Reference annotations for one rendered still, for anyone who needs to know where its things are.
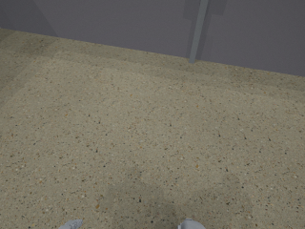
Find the right robot thigh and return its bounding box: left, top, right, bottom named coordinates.
left=176, top=219, right=206, bottom=229

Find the robot left hand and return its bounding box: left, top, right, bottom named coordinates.
left=58, top=219, right=83, bottom=229

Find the panel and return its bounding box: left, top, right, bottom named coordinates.
left=189, top=0, right=209, bottom=64

